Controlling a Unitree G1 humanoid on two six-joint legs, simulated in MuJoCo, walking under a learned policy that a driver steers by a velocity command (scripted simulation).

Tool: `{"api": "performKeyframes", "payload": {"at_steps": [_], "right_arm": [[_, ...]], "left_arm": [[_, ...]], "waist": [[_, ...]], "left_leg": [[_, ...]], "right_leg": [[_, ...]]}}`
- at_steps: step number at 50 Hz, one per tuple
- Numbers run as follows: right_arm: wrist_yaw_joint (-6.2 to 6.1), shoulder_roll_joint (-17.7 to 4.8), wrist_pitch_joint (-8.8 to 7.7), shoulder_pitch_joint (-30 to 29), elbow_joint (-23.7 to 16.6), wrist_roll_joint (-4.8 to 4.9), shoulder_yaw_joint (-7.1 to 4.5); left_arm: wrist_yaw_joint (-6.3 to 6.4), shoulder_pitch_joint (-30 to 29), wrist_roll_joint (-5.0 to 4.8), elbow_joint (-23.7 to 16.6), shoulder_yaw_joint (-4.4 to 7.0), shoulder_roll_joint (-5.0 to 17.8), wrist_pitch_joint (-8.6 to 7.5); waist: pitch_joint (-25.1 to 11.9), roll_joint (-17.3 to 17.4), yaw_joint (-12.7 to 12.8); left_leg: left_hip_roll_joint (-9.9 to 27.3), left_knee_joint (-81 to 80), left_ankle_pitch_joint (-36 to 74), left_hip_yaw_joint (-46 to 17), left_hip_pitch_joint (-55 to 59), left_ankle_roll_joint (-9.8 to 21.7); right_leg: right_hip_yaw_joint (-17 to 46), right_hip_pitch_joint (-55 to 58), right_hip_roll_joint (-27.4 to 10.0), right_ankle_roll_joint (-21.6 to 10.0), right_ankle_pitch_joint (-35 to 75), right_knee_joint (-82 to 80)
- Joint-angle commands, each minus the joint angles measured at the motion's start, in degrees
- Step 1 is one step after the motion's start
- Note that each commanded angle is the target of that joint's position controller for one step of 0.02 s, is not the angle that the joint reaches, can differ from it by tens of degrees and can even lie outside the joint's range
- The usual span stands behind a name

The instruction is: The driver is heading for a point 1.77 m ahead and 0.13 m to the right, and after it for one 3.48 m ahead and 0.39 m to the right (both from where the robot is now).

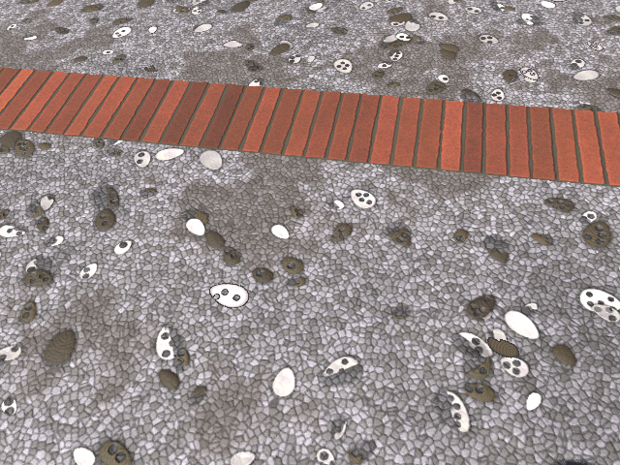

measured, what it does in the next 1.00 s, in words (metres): steps on the spot: left foot, then right foot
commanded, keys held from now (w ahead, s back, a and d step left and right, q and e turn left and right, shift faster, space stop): q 0.16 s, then no key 0.84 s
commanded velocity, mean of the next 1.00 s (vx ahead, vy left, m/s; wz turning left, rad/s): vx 0.00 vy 0.00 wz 0.23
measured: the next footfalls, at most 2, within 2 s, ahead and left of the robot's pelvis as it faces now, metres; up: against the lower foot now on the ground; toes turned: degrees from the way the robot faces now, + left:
left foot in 0.28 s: +0.02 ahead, +0.15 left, +0.00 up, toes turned +10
right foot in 0.62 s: +0.05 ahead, -0.09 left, +0.00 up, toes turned +11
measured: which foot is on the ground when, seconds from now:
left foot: up 0.00-0.26, down 0.28-1.00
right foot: down 0.00-0.28, up 0.30-0.60, down 0.62-1.00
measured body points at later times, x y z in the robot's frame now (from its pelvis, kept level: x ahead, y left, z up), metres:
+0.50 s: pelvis -0.01 +0.04 +0.00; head +0.01 +0.07 +0.45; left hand +0.05 +0.35 -0.12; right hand +0.22 -0.17 -0.08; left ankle -0.02 +0.14 -0.74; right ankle +0.01 -0.11 -0.68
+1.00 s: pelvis -0.01 +0.02 +0.00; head +0.00 +0.02 +0.45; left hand +0.04 +0.29 -0.13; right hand +0.15 -0.21 -0.13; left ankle -0.02 +0.14 -0.74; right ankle +0.01 -0.10 -0.74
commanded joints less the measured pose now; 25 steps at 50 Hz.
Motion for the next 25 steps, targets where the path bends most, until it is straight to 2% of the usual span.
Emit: {"api": "performKeyframes", "payload": {"at_steps": [1, 2, 4, 7, 11, 13, 14, 15, 16, 17, 18, 19, 20, 23, 25], "right_arm": [[-0.01, -3.61, 0.42, 2.0, -2.8, 0.49, -1.41], [0.05, -2.88, 0.38, -0.06, -3.74, 0.77, -1.06], [0.3, -1.96, 0.24, -3.2, -5.35, 0.73, -0.51], [1.16, -1.0, 0.1, -4.17, -6.48, 0.35, 0.2], [1.8, -1.82, 0.37, -2.35, -6.14, 0.26, -0.14], [1.96, -1.44, 0.23, 2.16, -4.1, 0.06, -0.37], [1.62, -3.03, 0.13, 3.3, -3.81, -0.1, -0.72], [0.75, -7.73, -0.04, 4.52, -4.67, -0.42, -1.48], [0.82, -8.85, -0.85, 2.33, -5.25, -2.17, -1.14], [1.15, -6.04, -1.92, 2.87, -4.82, -2.77, -0.5], [1.26, -4.55, -2.68, 0.84, -3.76, -2.69, 0.22], [1.13, -4.63, -2.97, -1.68, -3.54, -2.04, 0.16], [1.0, -3.77, -3.16, -3.61, -3.39, -1.26, 0.58], [0.56, -1.19, -3.23, -5.38, -2.41, -1.56, 1.61], [0.53, -1.08, -3.08, -5.21, -1.6, -1.57, 1.65]], "left_arm": [[0.85, -4.65, -0.53, -5.33, 1.52, 7.17, -0.27], [1.05, -3.3, -0.3, -5.08, 1.65, 7.47, 0.06], [1.32, -0.83, -0.18, -4.47, 2.19, 8.76, 0.62], [0.94, -1.15, -0.6, -4.37, 3.17, 11.23, 0.98], [-0.13, -1.32, -2.04, -3.41, 3.53, 12.39, 0.8], [-0.31, -2.5, -3.24, -2.73, 3.08, 11.43, 0.77], [-0.58, 0.56, -2.94, -1.25, 2.36, 9.23, 0.44], [-1.18, 1.07, 0.15, -2.47, 0.62, 4.51, 0.04], [-0.86, -1.87, 0.31, -4.31, 0.55, 4.8, -0.08], [-0.33, -4.33, -0.74, -4.13, 1.74, 8.94, 0.21], [-0.26, -4.32, -1.52, -3.48, 2.19, 9.55, 0.58], [0.11, -2.93, -1.43, -2.02, 2.35, 8.97, 1.0], [0.38, -2.17, -0.99, -1.42, 2.5, 9.17, 1.48], [0.09, 0.75, -1.29, -0.04, 1.77, 6.6, 1.54], [-0.07, -0.86, -1.26, -0.26, 0.93, 5.04, 1.46]], "waist": [[-2.57, -10.09, -1.26], [-2.6, -11.05, -0.05], [-3.6, -12.56, 2.06], [-5.1, -13.81, 2.66], [-5.54, -14.39, 1.89], [-5.83, -12.75, -1.04], [-6.88, -8.66, -0.99], [-9.78, 6.37, 0.45], [-9.01, 14.21, -0.45], [-9.26, 8.75, -3.35], [-7.12, 7.45, -1.97], [-6.14, 5.81, -0.89], [-5.01, 6.06, -0.35], [-6.18, 5.33, 1.22], [-5.72, 5.47, -0.03]], "left_leg": [[3.65, 8.37, 2.79, 2.53, -5.13, -2.77], [4.38, 5.28, 3.69, 3.68, -5.94, -3.26], [6.11, -1.09, 3.38, 4.62, -5.81, -3.97], [8.0, -10.41, 1.36, 7.05, 1.27, -3.2], [6.7, -22.88, 2.57, 9.61, 10.02, -0.43], [5.05, -37.78, 13.39, 10.92, 19.14, 2.8], [6.66, -42.25, 21.63, 7.24, 27.45, 4.49], [20.05, -41.7, 41.15, -9.43, 37.86, 8.25], [29.91, -40.3, 49.34, -17.25, 33.0, 19.85], [27.97, -41.81, 43.52, -15.19, 29.76, 21.91], [24.15, -42.09, 38.86, -10.75, 27.94, 19.0], [21.3, -42.28, 34.46, -8.01, 27.18, 16.24], [20.39, -42.23, 36.41, -6.47, 25.68, 15.29], [17.62, -41.9, 38.59, -2.36, 23.59, 14.69], [17.26, -41.56, 35.34, -2.4, 23.59, 14.65]], "right_leg": [[7.97, 7.27, -12.4, -10.2, 19.31, -9.6], [6.89, 9.52, -12.33, -10.61, 19.25, -9.7], [6.28, 13.73, -13.79, -11.6, 20.14, -9.39], [3.92, 13.02, -15.63, -12.06, 21.56, -8.92], [3.37, 11.4, -16.75, -11.82, 23.29, -6.68], [1.33, 8.52, -15.12, -8.92, 21.7, -2.13], [-1.39, 3.26, -13.02, -4.87, 15.58, 1.94], [-6.87, -8.49, -7.69, 1.1, -6.23, 15.55], [-4.24, -16.43, -2.7, 4.07, -24.17, 24.41], [-0.15, -15.82, -3.72, 4.68, -24.16, 30.81], [1.06, -15.61, -4.01, 4.47, -21.01, 32.8], [1.31, -15.76, -4.08, 4.51, -17.69, 32.36], [1.56, -14.98, -4.01, 5.07, -14.45, 32.18], [0.76, -8.9, -3.21, 5.87, -8.76, 27.26], [0.28, -5.78, -3.16, 5.62, -8.6, 19.34]]}}
Keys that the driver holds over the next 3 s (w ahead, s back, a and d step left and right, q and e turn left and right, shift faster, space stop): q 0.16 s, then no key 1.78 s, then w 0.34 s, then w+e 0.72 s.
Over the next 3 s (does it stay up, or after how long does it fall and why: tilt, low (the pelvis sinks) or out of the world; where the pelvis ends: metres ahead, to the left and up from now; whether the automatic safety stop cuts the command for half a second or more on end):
stays up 0.44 0.05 0.01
